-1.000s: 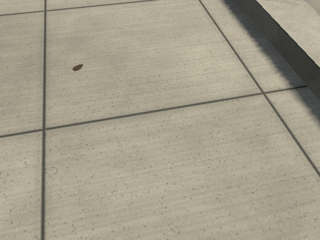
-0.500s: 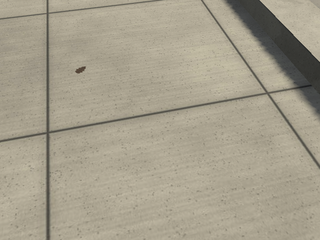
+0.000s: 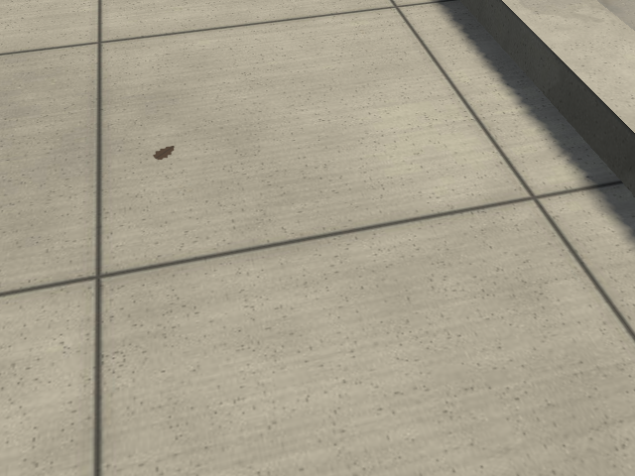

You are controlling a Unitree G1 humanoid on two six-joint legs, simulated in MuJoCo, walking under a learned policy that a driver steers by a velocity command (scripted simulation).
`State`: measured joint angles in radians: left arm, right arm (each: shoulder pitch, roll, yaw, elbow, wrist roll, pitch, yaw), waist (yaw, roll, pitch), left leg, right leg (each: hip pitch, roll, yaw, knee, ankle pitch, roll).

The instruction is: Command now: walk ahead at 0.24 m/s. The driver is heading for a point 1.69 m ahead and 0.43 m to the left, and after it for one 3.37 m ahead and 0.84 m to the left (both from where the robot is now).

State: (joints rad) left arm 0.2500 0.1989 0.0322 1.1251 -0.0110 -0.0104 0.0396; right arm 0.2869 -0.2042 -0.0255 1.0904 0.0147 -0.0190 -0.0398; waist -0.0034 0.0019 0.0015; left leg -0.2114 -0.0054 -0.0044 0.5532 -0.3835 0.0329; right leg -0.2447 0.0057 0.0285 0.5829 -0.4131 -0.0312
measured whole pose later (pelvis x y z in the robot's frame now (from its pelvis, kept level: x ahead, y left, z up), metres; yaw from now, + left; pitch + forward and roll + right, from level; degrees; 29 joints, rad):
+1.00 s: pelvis +0.47 +0.02 +0.01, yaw +0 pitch +2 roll +2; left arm 0.04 0.24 0.05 0.89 -0.01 -0.09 -0.01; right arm 0.39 -0.23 -0.04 1.03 0.01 -0.09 0.00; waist -0.08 -0.03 0.00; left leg 0.02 -0.08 0.05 0.19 -0.24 0.06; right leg -0.67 -0.12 0.02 0.61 0.09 -0.01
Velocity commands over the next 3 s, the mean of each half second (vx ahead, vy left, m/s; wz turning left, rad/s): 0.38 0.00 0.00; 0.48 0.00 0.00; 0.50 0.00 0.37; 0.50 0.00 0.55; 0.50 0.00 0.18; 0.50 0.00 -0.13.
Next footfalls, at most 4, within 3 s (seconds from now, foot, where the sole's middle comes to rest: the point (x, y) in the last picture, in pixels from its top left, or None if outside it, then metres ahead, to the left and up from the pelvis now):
0.56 left None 0.42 0.11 -0.77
1.12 right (384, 387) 0.74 -0.12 -0.77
1.68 left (259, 306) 0.98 0.18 -0.77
2.18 right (277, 209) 1.34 0.15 -0.77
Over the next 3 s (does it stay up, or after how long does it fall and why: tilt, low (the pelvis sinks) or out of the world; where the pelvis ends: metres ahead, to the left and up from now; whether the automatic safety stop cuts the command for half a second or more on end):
stays up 1.48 0.44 0.01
